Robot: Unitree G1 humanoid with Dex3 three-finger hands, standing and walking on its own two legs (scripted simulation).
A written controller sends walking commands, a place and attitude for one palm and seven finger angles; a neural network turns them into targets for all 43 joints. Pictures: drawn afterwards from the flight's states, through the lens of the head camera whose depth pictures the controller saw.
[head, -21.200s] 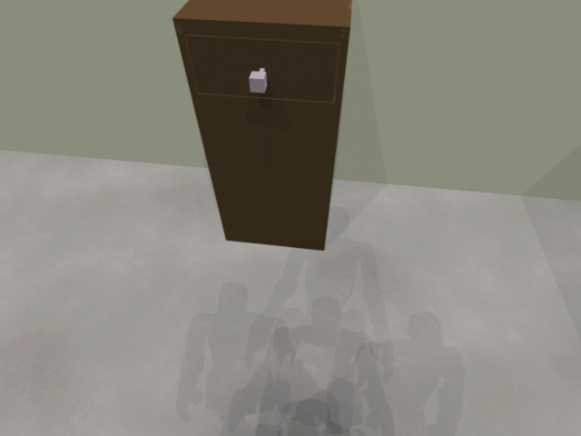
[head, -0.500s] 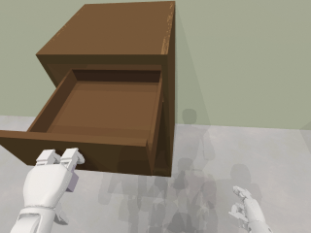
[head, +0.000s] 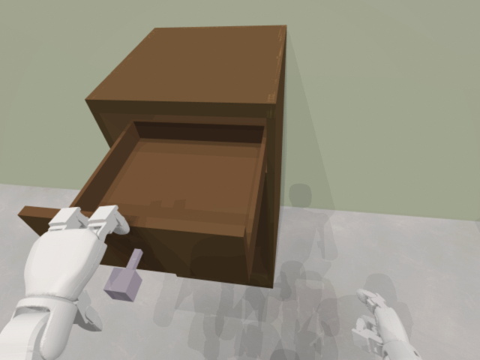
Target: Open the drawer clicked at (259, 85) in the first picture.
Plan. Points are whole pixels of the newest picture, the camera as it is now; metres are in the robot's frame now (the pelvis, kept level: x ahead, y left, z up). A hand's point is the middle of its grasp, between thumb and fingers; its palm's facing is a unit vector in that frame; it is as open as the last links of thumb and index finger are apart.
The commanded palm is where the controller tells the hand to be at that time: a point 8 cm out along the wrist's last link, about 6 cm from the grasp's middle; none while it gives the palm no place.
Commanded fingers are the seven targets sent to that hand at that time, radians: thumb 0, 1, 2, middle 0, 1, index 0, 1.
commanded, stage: lift the hand off the handle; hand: left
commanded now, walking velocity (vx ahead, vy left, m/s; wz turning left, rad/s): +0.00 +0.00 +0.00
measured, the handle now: (128, 272) +0.22 +0.24 +0.03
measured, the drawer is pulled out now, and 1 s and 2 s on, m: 0.30 0.30 0.30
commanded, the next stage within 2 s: draw the hand back to the body in 0.64 s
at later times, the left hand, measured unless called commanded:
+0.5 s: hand (76, 230) +0.21 +0.25 +0.18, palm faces +0.18 -0.04 -0.98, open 13.8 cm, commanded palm +0.16 +0.25 +0.24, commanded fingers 0.00 -0.50 0.30 -0.30 -1.20 -0.30 -1.20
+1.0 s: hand (71, 232) +0.20 +0.25 +0.18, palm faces +0.16 -0.02 -0.99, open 13.8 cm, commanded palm +0.15 +0.25 +0.23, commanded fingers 0.00 -0.50 0.30 -0.30 -1.20 -0.30 -1.20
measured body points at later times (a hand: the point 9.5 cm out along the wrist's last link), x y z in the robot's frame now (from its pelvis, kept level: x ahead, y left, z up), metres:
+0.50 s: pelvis -0.01 +0.00 +0.01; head -0.02 -0.04 +0.45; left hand +0.19 +0.25 +0.23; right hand +0.23 -0.20 -0.08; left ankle -0.06 +0.09 -0.74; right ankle +0.04 -0.10 -0.74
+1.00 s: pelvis -0.02 -0.02 +0.00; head -0.02 -0.06 +0.45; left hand +0.19 +0.25 +0.24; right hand +0.21 -0.22 -0.09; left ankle -0.06 +0.09 -0.74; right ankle +0.04 -0.10 -0.74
